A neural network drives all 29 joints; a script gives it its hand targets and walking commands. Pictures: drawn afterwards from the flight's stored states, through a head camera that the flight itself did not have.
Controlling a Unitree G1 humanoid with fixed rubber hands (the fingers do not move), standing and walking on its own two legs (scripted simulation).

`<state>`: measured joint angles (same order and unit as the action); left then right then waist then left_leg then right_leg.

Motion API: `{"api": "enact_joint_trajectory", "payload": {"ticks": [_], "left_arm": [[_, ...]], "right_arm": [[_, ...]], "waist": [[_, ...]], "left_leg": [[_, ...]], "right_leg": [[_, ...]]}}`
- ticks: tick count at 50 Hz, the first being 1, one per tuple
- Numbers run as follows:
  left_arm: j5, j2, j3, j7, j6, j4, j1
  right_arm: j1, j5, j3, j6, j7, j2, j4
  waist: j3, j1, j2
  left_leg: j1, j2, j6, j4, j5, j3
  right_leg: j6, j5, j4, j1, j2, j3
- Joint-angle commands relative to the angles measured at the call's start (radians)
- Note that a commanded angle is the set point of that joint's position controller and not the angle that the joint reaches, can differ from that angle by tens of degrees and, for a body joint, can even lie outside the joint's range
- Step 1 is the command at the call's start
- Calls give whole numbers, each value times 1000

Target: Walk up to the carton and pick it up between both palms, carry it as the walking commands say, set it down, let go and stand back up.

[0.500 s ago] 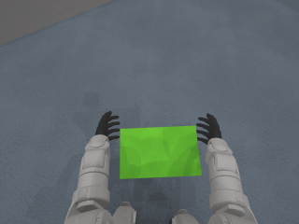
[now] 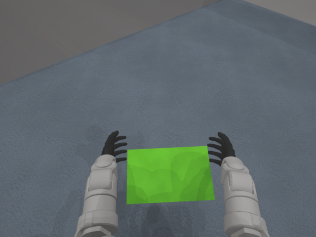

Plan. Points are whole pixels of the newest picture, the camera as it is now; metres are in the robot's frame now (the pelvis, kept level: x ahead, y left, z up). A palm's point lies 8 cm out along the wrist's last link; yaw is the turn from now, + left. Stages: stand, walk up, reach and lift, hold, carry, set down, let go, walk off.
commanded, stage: reach and lift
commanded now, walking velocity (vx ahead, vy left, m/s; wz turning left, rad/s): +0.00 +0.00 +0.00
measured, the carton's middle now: (168, 176) +0.32 +0.00 -0.10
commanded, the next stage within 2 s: hold in 1.38 s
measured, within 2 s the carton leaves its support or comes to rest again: neither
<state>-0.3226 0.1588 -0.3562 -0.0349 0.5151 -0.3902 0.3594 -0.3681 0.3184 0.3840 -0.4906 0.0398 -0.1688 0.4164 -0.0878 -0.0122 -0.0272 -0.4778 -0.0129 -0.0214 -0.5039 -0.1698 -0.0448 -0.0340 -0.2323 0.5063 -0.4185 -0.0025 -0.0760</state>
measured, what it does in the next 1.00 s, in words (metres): stands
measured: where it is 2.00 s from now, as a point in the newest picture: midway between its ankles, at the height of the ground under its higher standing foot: outside the picture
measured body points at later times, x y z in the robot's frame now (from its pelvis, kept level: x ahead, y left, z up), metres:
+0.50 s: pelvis +0.01 -0.01 +0.01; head -0.01 +0.00 +0.46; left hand +0.32 +0.16 +0.05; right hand +0.33 -0.16 +0.05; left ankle +0.05 +0.13 -0.73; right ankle +0.01 -0.14 -0.73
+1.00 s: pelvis +0.01 -0.01 +0.02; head -0.02 +0.01 +0.46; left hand +0.31 +0.15 +0.05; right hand +0.32 -0.17 +0.05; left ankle +0.05 +0.13 -0.73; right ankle +0.01 -0.14 -0.73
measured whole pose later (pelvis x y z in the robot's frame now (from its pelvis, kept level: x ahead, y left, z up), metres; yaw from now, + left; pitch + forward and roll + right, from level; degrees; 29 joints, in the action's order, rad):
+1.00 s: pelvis +0.01 -0.01 +0.02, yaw +0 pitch -6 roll +0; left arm -0.31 0.15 -0.23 -0.03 0.74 -0.19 0.25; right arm -0.28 0.32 0.28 -0.72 0.02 -0.16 0.24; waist 0.02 0.00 -0.03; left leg -0.07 -0.01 -0.03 -0.28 -0.12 -0.05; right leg -0.03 -0.18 0.29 -0.02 0.01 -0.07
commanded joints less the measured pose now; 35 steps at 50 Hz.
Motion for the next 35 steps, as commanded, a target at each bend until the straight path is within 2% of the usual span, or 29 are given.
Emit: {"api": "enact_joint_trajectory", "payload": {"ticks": [1, 23, 35], "left_arm": [[220, 911, 580, -264, -10, -29, 514], [280, 851, 660, -256, 154, 173, 433], [288, 829, 673, -253, 173, 213, 428]], "right_arm": [[-492, -212, -576, -11, 289, -905, 52], [-435, -261, -643, -172, 253, -880, -121], [-424, -268, -643, -198, 242, -872, -161]], "waist": [[-367, -2, 37], [-165, -3, 15], [-141, 7, 15]], "left_leg": [[360, 94, 12, 75, 163, 8], [546, 109, 8, 212, 184, 15], [556, 117, 10, 221, 160, 15]], "right_leg": [[30, 164, -108, 122, -104, 26], [24, 204, -253, 324, -96, 17], [17, 197, -260, 338, -100, 22]]}}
